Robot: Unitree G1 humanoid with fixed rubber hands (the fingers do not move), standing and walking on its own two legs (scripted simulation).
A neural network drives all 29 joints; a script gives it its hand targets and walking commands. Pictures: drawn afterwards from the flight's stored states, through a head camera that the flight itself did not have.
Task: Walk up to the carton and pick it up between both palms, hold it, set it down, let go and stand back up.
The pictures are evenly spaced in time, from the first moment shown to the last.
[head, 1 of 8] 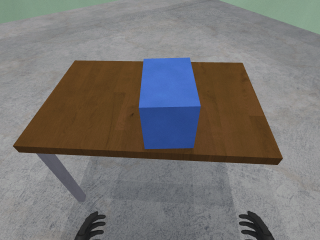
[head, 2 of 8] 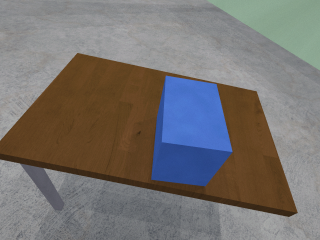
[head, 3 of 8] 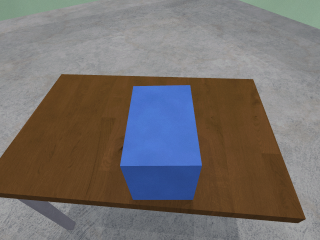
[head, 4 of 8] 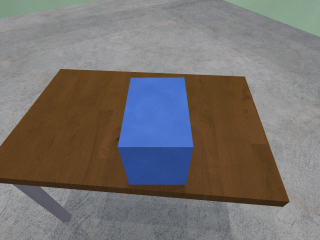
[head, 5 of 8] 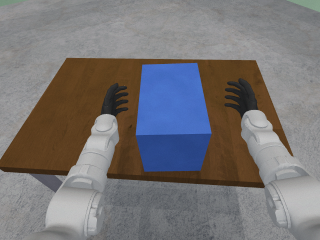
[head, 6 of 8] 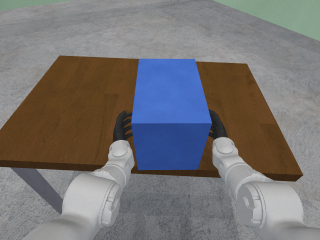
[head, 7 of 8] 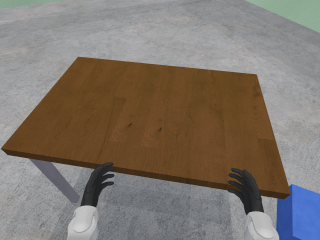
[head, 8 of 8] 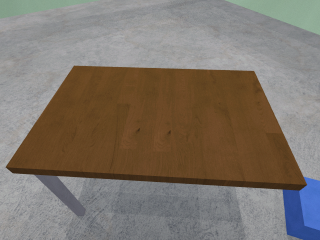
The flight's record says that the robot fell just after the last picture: no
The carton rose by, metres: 0.00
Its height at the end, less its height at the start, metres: -0.66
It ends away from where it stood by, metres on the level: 0.79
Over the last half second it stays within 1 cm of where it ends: yes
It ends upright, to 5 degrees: no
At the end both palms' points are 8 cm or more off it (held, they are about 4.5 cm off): yes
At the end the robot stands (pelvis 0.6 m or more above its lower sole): yes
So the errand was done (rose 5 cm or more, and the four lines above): no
